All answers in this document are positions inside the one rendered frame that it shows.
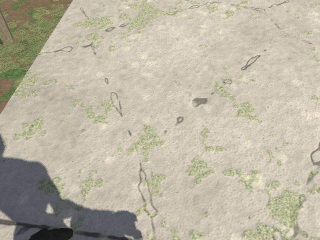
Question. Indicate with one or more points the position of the robot left hand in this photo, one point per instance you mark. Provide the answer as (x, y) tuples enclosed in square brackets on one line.
[(53, 234)]

